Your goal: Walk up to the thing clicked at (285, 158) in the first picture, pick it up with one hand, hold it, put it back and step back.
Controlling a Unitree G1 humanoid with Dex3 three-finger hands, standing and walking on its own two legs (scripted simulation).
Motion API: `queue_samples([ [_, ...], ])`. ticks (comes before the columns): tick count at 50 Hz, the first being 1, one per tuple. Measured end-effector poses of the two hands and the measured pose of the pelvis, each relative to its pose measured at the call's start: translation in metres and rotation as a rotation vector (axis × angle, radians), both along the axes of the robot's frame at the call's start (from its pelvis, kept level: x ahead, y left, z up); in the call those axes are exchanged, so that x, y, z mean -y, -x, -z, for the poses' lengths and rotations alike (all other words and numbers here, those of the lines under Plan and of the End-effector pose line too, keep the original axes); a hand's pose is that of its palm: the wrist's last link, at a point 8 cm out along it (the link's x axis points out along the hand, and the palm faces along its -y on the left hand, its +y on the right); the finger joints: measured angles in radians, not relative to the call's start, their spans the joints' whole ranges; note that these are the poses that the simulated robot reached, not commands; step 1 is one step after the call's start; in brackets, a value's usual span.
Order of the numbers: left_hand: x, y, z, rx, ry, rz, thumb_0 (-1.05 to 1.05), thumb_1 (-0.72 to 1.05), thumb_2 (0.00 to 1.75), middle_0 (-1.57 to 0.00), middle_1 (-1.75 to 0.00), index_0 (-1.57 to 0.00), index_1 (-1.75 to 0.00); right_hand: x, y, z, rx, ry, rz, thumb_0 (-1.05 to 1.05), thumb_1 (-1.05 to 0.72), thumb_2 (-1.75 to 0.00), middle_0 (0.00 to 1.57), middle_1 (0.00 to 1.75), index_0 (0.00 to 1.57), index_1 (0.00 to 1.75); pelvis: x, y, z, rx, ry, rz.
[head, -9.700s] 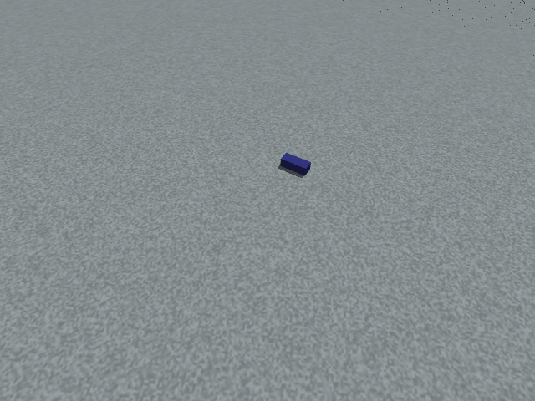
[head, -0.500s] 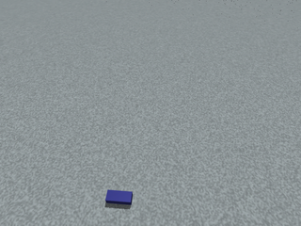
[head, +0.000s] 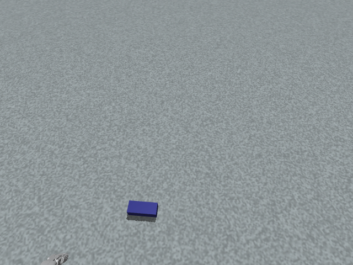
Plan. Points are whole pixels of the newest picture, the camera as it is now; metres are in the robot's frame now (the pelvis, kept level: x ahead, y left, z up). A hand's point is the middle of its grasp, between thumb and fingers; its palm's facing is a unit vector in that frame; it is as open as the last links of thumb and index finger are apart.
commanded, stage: walk up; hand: left
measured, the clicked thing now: (142, 208) +0.46 +0.20 -0.74
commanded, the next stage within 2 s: none
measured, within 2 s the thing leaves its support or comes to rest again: neither
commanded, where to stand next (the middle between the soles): +0.06 -0.01 m, yaw -3 degrees
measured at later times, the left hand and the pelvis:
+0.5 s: hand out of the picture +0.02 +0.28 -0.17, palm faces -0.11 -0.92 -0.38, open 7.4 cm; pelvis -0.09 +0.02 -0.02, yaw -4 degrees
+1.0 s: hand out of the picture -0.11 +0.29 -0.16, palm faces -0.02 -0.94 -0.35, open 7.4 cm; pelvis -0.23 +0.02 -0.01, yaw -3 degrees
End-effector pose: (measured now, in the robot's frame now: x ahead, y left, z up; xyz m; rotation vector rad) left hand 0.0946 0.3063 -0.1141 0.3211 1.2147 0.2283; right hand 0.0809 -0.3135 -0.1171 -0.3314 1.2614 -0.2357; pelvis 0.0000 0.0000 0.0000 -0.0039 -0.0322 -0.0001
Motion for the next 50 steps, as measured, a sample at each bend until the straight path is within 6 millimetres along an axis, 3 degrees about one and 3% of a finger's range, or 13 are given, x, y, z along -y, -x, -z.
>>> queue_samples([
  [4, -0.017, -0.005, 0.007, 0.025, -0.015, 0.038, 0.00, 0.90, 0.90, -0.20, -0.30, -0.20, -0.30, -0.004, 0.011, -0.001, 0.008, 0.036, -0.001, 0.00, -0.91, -0.90, 0.20, 0.30, 0.20, 0.30, -0.015, 0.015, 0.008, -0.007, -0.009, 0.001],
  [8, -0.035, -0.015, 0.022, 0.074, -0.019, 0.057, 0.00, 0.90, 0.90, -0.20, -0.30, -0.20, -0.30, -0.014, 0.037, 0.001, -0.012, 0.079, -0.012, 0.00, -0.91, -0.90, 0.20, 0.30, 0.20, 0.30, -0.030, 0.032, 0.021, -0.011, -0.006, -0.002],
  [12, -0.037, -0.006, 0.022, 0.071, -0.016, 0.063, 0.00, 0.91, 0.90, -0.20, -0.30, -0.20, -0.30, -0.027, 0.066, -0.006, -0.053, 0.075, -0.001, 0.00, -0.91, -0.90, 0.20, 0.30, 0.20, 0.30, -0.033, 0.045, 0.014, -0.011, 0.010, 0.006],
  [18, -0.030, 0.031, 0.021, 0.011, 0.005, 0.096, 0.00, 0.91, 0.90, -0.20, -0.30, -0.20, -0.30, -0.032, 0.086, -0.010, -0.009, 0.077, 0.020, 0.00, -0.90, -0.90, 0.20, 0.30, 0.20, 0.30, -0.035, 0.064, 0.009, -0.014, 0.020, 0.041],
  [24, -0.019, 0.068, 0.021, -0.009, -0.017, 0.113, 0.00, 0.91, 0.90, -0.20, -0.30, -0.20, -0.30, -0.019, 0.102, 0.007, 0.048, 0.048, 0.028, 0.00, -0.90, -0.90, 0.21, 0.30, 0.20, 0.30, -0.024, 0.088, 0.020, -0.002, 0.003, 0.081],
  [29, -0.008, 0.100, 0.006, 0.008, -0.019, 0.102, 0.00, 0.91, 0.90, -0.20, -0.30, -0.20, -0.30, -0.015, 0.113, 0.011, 0.073, 0.020, 0.042, 0.00, -0.91, -0.90, 0.20, 0.30, 0.20, 0.30, -0.018, 0.111, 0.014, 0.012, -0.005, 0.076],
  [33, -0.009, 0.114, -0.006, 0.050, -0.032, 0.089, 0.01, 0.90, 0.90, -0.20, -0.30, -0.20, -0.30, -0.017, 0.126, 0.006, 0.086, 0.017, 0.009, 0.00, -0.91, -0.90, 0.20, 0.30, 0.20, 0.30, -0.019, 0.130, 0.009, -0.004, -0.026, 0.065],
  [37, -0.015, 0.124, -0.007, 0.110, -0.039, 0.089, 0.00, 0.90, 0.90, -0.20, -0.30, -0.20, -0.30, -0.020, 0.145, 0.005, 0.077, 0.039, -0.036, 0.00, -0.91, -0.90, 0.20, 0.30, 0.20, 0.30, -0.023, 0.153, 0.012, -0.011, -0.021, 0.035],
  [41, -0.027, 0.141, 0.006, 0.154, -0.020, 0.080, 0.00, 0.90, 0.90, -0.20, -0.30, -0.20, -0.30, -0.027, 0.170, 0.006, 0.070, 0.068, -0.066, 0.00, -0.91, -0.90, 0.20, 0.30, 0.20, 0.30, -0.030, 0.180, 0.022, 0.009, -0.029, 0.010],
  [45, -0.029, 0.171, 0.010, 0.112, 0.000, 0.058, 0.00, 0.91, 0.90, -0.20, -0.30, -0.20, -0.30, -0.034, 0.198, -0.007, 0.076, 0.063, -0.069, 0.00, -0.91, -0.90, 0.20, 0.30, 0.20, 0.30, -0.031, 0.203, 0.015, 0.020, -0.003, 0.021],
  [50, -0.027, 0.216, 0.010, 0.065, 0.010, 0.047, 0.00, 0.91, 0.90, -0.20, -0.30, -0.20, -0.30, -0.025, 0.223, -0.024, 0.110, 0.090, -0.060, 0.00, -0.90, -0.90, 0.21, 0.30, 0.20, 0.30, -0.023, 0.232, 0.007, 0.005, 0.018, 0.049],
])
